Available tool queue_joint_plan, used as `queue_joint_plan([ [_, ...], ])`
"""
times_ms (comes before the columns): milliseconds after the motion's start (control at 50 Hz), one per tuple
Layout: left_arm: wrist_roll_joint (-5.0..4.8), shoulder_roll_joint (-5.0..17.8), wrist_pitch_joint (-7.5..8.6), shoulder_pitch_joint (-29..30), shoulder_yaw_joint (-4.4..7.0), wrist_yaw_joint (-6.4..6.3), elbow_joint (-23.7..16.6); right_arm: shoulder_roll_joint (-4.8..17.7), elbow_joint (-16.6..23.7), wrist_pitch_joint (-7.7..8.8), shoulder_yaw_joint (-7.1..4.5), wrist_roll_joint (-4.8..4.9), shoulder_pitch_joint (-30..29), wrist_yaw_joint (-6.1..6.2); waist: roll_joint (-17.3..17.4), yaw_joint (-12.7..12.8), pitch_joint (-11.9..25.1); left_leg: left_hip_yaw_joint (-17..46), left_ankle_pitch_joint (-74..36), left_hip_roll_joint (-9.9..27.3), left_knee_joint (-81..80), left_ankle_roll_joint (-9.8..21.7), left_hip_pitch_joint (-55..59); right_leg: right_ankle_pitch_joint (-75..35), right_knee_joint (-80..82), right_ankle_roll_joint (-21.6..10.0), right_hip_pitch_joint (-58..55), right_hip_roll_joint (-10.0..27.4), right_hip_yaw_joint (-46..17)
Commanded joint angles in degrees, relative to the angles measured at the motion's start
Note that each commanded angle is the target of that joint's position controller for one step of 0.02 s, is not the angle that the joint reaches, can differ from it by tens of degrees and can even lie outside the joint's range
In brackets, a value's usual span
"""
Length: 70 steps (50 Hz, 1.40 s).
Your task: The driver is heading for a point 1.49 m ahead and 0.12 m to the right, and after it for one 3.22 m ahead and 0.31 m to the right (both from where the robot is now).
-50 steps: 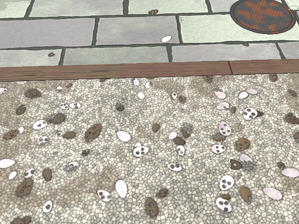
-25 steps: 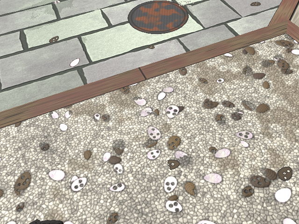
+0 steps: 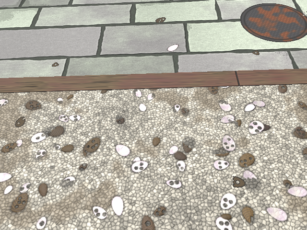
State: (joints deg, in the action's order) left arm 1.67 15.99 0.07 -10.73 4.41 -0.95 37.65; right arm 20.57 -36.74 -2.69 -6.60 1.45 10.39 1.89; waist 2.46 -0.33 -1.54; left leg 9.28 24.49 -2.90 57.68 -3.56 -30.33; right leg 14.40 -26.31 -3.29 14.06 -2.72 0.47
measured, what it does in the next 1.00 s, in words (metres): walks ahead, turning right: left foot, then right foot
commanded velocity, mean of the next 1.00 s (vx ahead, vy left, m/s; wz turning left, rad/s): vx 0.73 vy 0.00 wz -0.23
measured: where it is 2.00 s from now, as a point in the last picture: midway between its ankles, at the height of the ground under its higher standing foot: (192, 82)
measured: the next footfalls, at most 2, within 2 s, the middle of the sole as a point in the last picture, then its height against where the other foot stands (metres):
left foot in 0.50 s outside the picture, level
right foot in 0.96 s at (156, 191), level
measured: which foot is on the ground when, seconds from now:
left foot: up 0.00-0.48, down 0.50-0.96, up 0.98-1.00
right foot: down 0.00-0.50, up 0.52-0.94, down 0.96-1.00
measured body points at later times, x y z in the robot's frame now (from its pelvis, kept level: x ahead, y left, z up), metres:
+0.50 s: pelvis +0.14 +0.10 -0.01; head +0.18 +0.10 +0.43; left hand +0.02 +0.36 -0.13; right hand +0.44 -0.07 -0.06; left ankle +0.19 +0.25 -0.74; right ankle -0.01 -0.08 -0.73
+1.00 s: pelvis +0.50 +0.11 -0.05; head +0.53 +0.10 +0.40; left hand +0.74 +0.33 -0.13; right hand +0.46 -0.16 -0.17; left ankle +0.27 +0.29 -0.62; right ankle +0.60 +0.07 -0.74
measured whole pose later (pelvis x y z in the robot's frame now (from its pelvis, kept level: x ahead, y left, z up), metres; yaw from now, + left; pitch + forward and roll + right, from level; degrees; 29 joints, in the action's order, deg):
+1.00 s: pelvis +0.50 +0.11 -0.05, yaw -17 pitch -1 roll +2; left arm -2.1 18.4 1.4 -9.8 3.9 3.3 35.3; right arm 15.4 -45.8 5.0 -2.6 0.2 21.1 0.8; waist -1.8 0.1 -4.3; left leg -6.8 26.2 1.0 67.8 -0.6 0.0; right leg 16.8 -45.9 -10.5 30.9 -4.6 6.6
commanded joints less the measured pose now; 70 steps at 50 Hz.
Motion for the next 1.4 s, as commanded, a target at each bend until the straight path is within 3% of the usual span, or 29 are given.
queue_joint_plan([
  [20, -0.62, 6.0, 1.48, 7.1, 1.03, -1.7, -6.1, 5.5, 2.0, -0.08, -1.82, -0.11, 3.3, -0.22, -8.0, -1.5, 1.2, -2.6, -5.1, 5.1, 13.3, -2.2, -9.0, -15.1, 10.3, -6.4, -6.0, 15.3, -9.8],
  [140, -1.41, 9.6, 2.47, -6.7, 2.14, -1.52, -2.5, 3.5, 7.1, 1.4, -0.03, 0.53, -5.0, -2.05, -7.7, 5.8, 2.1, -4.6, -8.4, 8.7, 7.7, -2.2, -20.7, 17.4, 18.7, -8.2, -19.7, 21.0, -14.6],
  [260, -1.83, 8.5, 5.14, -10.5, 1.96, 0.32, 1.2, 0.0, 6.4, 4.62, 1.42, 0.51, -6.1, -2.59, -6.9, 4.9, -2.7, -2.9, -13.8, 7.7, -3.0, 1.3, -20.2, 12.5, 22.2, -8.1, -19.4, 21.1, -8.5],
  [400, -3.73, 11.4, 4.69, -13.6, 1.68, 1.34, 4.9, -0.9, 8.5, 8.24, 3.03, 1.12, -13.4, -5.38, -9.2, 4.5, -6.4, -9.5, -10.9, 6.1, -22.0, 2.9, -4.1, 4.7, 21.5, -9.6, -11.0, 20.0, -7.1],
  [440, -4.0, 12.5, 4.18, -13.8, 1.66, 1.33, 5.9, 0.6, 8.1, 8.73, 2.57, 1.51, -10.6, -5.75, -10.3, 1.6, -5.4, -9.8, -9.9, 4.7, -26.6, 4.2, 4.6, 1.4, 18.4, -9.3, -8.8, 20.8, -7.6],
  [480, -3.11, 10.8, 4.4, -11.3, 0.57, 1.18, 5.5, 5.4, 2.9, 8.52, -0.23, 1.57, 6.7, -4.51, -8.3, -8.4, 5.2, -9.9, -13.4, 3.2, -27.7, 6.2, 31.9, -16.3, -1.5, -5.8, 1.4, 15.8, -2.0],
  [500, -1.34, 5.9, 4.88, -9.7, -1.3, 1.26, 3.3, 9.6, 0.6, 7.83, -1.57, 0.6, 20.0, -3.19, -0.4, -14.2, 16.2, 3.3, -3.0, 15.2, -26.9, 7.9, 52.0, -2.3, -25.0, -2.9, 16.2, 11.4, 0.8],
  [520, -4.1, 0.0, 6.3, -11.9, -2.57, 0.95, -0.2, 13.3, 0.9, 8.39, -1.51, -1.93, 21.3, -3.06, 13.1, -10.2, 21.0, 28.9, 20.5, 25.1, -36.4, 12.0, 58.1, 17.3, -44.0, -1.1, 32.0, 4.2, -5.4],
  [540, -6.54, 4.4, 6.59, -10.1, -1.37, 0.73, -0.5, 9.1, 1.5, 9.02, -0.4, -2.05, 17.5, -3.43, 9.3, -9.5, 15.9, 34.7, 27.4, 27.1, -43.6, 13.2, 51.4, 13.0, -52.6, -0.4, 38.1, 5.3, -9.2],
  [560, -6.75, 5.8, 6.05, -7.2, -0.81, 0.8, -1.1, 4.9, 0.9, 9.14, 0.94, -1.07, 14.4, -3.59, 8.1, -7.9, 8.3, 25.8, 20.6, 26.2, -43.4, 12.4, 45.8, 8.0, -54.7, -0.4, 41.5, 8.2, -8.2],
  [600, -4.81, 5.1, 4.43, -7.4, -0.55, 1.16, 0.5, -0.3, -0.5, 9.01, 2.15, -1.58, 8.5, -3.92, 5.4, -3.2, 0.5, 9.5, 2.2, 20.2, -45.1, 10.2, 33.2, -1.6, -50.8, 0.6, 36.6, 12.2, -7.4],
  [660, -5.17, 2.2, 1.86, -8.9, -0.8, 2.5, 1.4, -2.7, -2.3, 9.81, 2.14, -1.82, 4.7, -3.21, 5.4, 0.7, -2.6, -5.3, -15.3, 16.8, -47.4, 7.5, 25.7, -7.4, -50.4, 1.6, 31.8, 13.9, -6.9],
  [800, -4.31, 2.4, 1.92, 5.2, -1.59, 4.3, -4.0, 1.4, -5.8, 9.64, 1.66, -2.5, 9.3, -0.97, -1.7, -1.3, -10.7, -20.9, -34.6, 15.0, -51.5, 4.6, 28.4, -18.8, -31.1, -0.4, 34.8, 9.2, 0.7],
  [860, -4.63, 3.0, 2.71, 9.7, -1.44, 6.1, -6.4, 6.8, -6.4, 8.56, 0.85, -2.72, 11.0, 0.39, -0.4, -0.5, -7.8, -25.2, -68.2, 15.0, -45.5, 1.8, 32.0, -17.2, -20.8, -3.7, 23.9, 3.5, 9.8],
  [900, -5.54, 6.6, 1.95, 2.5, 0.28, 6.02, -5.9, 11.0, -5.7, 7.26, -0.14, -2.1, 9.5, 1.47, 5.6, 5.7, -1.7, -25.0, -92.6, 17.2, -33.8, 2.4, 35.1, -11.6, -21.1, -5.5, 13.0, -0.3, 11.8],
  [920, -5.62, 10.2, 0.95, -8.1, 2.05, 5.51, -3.6, 12.5, -4.3, 6.81, -0.68, -1.58, 5.9, 1.25, 7.5, 11.8, 3.4, -24.0, -98.8, 18.3, -22.3, 3.7, 32.8, -8.2, -22.1, -7.5, 1.4, -1.0, 10.4],
  [940, -4.85, 15.3, -0.05, -22.7, 4.65, 4.48, 0.4, 12.0, -2.3, 7.15, -0.67, -1.02, 1.9, 0.46, 5.6, 18.1, 9.4, -21.7, -92.7, 16.7, -5.2, 5.2, 24.2, -7.9, -18.1, -10.2, -17.4, -0.8, 5.9],
  [960, -5.09, 15.5, -0.61, -27.6, 4.88, 3.03, 3.3, 4.7, -2.3, 8.33, 1.26, -0.57, -0.5, -0.79, -6.2, 18.8, 5.9, -21.3, -32.6, 6.0, 20.6, 4.2, 9.9, -11.0, -10.2, -12.3, -27.4, 2.0, -1.0],
  [980, -2.94, 17.0, 0.28, -20.2, 3.8, 3.31, 1.0, -5.6, 1.0, 11.09, 4.51, -1.6, 7.5, -1.84, -23.8, 5.7, 7.7, -11.7, 10.2, -1.6, 40.2, 3.8, -11.0, -9.8, -10.4, -18.9, -35.8, 7.5, -22.9],
  [1000, -1.5, 13.6, 2.07, -17.2, 2.8, 3.32, -2.2, -2.3, 4.6, 13.6, 4.98, -0.31, 6.7, -2.45, -18.1, 5.6, 17.5, -0.5, 6.9, -1.5, 40.9, 6.1, -19.7, 16.5, 5.3, -25.4, -38.3, 16.1, -47.2],
  [1020, -1.81, 10.4, 3.4, -17.4, 2.33, 3.62, -2.4, 2.8, 5.9, 14.44, 3.85, 1.12, -0.4, -2.34, -6.0, 6.3, 10.1, 0.1, 1.6, 1.1, 34.6, 8.0, -20.2, 23.1, 13.7, -21.5, -30.9, 16.5, -49.8],
  [1040, -2.02, 9.6, 4.51, -13.6, 1.93, 4.06, -2.3, 2.4, 6.1, 14.23, 3.71, 1.09, -1.2, -2.1, 3.2, 1.9, 3.1, 0.0, -3.2, 3.3, 26.9, 7.9, -18.0, 22.3, 15.5, -19.2, -20.0, 15.8, -47.1],
  [1060, -2.12, 9.0, 5.29, -9.8, 1.67, 4.15, -2.9, 1.4, 4.8, 13.33, 3.8, -0.1, 0.6, -1.76, 6.1, -1.1, 0.0, 0.8, -5.6, 5.3, 22.7, 6.5, -13.8, 18.1, 14.9, -18.3, -11.8, 13.4, -43.1],
  [1120, -2.65, 7.4, 5.39, -5.1, 1.06, 2.41, -3.3, 2.7, 3.8, 10.61, 3.02, -1.72, 2.0, -1.23, 1.8, -4.1, -3.9, -0.4, -8.6, 8.2, 10.5, 1.8, -5.7, 6.5, 15.8, -16.5, 3.0, 6.0, -29.8],
  [1160, -3.19, 6.3, 5.2, -6.4, 0.58, 0.87, -2.1, 0.4, 6.7, 10.23, 3.86, -3.26, -5.4, -1.02, -0.3, -1.3, -6.3, -5.1, -16.6, 7.2, -1.2, -0.4, -2.3, -4.3, 15.7, -15.0, 9.7, 2.2, -21.3],
  [1220, -3.39, 5.8, 4.45, -11.0, 0.51, -0.16, 1.0, -4.3, 9.0, 10.65, 5.33, -2.87, -13.6, -1.88, -4.4, 4.8, -4.5, -9.4, -35.0, 4.6, -18.1, -0.9, 7.2, -6.1, 14.2, -10.9, 13.0, 0.3, -15.6],
  [1320, -3.11, 6.2, 4.23, -16.7, 0.49, 0.25, 5.9, -0.2, 10.4, 11.51, 3.57, 0.2, -18.9, -3.31, -8.7, 8.8, -4.6, -9.4, -34.7, 4.8, -30.9, 3.4, -2.0, -16.6, 11.4, -9.3, -11.9, 9.1, -16.6],
  [1360, -1.61, 8.3, 3.62, -15.3, 0.91, 0.28, 6.6, 2.7, 8.9, 11.37, 1.86, 0.73, -12.2, -3.47, -10.4, 4.2, 0.0, -12.5, -26.3, 2.0, -29.2, 6.7, 0.9, -44.4, 4.6, -7.6, -21.4, 11.7, -14.2],
  [1400, 0.61, 10.7, 2.9, -8.3, 1.16, 0.29, 5.7, 6.3, 4.4, 9.78, 0.05, 1.78, 8.5, -2.88, -12.0, -8.7, 11.1, -13.3, -22.5, 1.0, -25.7, 10.6, 21.8, -68.0, -18.5, -5.6, -17.9, 11.0, -8.9],
])
Keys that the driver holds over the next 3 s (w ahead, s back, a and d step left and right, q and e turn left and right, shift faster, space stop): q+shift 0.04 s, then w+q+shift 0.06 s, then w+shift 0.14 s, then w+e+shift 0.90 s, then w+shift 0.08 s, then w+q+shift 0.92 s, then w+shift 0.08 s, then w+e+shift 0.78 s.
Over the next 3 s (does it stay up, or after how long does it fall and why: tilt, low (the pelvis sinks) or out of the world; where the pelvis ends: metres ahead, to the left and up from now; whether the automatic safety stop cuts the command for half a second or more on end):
stays up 2.30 -0.11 -0.16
